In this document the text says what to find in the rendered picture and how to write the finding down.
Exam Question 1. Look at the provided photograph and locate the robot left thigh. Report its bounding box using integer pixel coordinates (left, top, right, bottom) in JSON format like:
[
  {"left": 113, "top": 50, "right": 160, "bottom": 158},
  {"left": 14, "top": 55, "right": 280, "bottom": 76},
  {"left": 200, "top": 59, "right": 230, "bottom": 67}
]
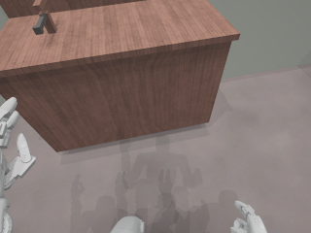
[{"left": 110, "top": 216, "right": 145, "bottom": 233}]

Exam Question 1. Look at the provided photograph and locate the robot left forearm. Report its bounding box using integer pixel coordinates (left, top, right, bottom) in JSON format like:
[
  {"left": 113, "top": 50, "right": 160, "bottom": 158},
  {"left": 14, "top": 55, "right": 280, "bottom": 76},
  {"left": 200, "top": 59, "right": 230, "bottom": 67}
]
[{"left": 0, "top": 198, "right": 15, "bottom": 233}]

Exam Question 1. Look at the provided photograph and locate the counter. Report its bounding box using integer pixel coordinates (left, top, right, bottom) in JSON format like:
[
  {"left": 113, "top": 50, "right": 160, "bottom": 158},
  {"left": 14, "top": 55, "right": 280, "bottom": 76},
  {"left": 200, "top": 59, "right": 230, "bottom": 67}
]
[{"left": 0, "top": 0, "right": 241, "bottom": 152}]

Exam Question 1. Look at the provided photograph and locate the right robot hand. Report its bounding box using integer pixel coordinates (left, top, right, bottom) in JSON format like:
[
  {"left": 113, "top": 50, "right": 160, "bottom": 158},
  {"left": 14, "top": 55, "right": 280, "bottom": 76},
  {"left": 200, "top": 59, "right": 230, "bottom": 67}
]
[{"left": 230, "top": 200, "right": 267, "bottom": 233}]

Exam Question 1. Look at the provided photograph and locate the left robot hand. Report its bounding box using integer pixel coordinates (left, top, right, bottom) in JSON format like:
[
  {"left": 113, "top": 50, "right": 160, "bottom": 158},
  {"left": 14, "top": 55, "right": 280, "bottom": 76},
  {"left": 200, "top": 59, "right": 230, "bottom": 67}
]
[{"left": 0, "top": 97, "right": 36, "bottom": 199}]

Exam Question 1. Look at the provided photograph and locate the tap lever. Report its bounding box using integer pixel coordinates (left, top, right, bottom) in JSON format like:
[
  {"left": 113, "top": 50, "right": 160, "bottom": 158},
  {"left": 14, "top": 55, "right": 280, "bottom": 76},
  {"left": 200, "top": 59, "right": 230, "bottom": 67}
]
[{"left": 32, "top": 13, "right": 47, "bottom": 35}]

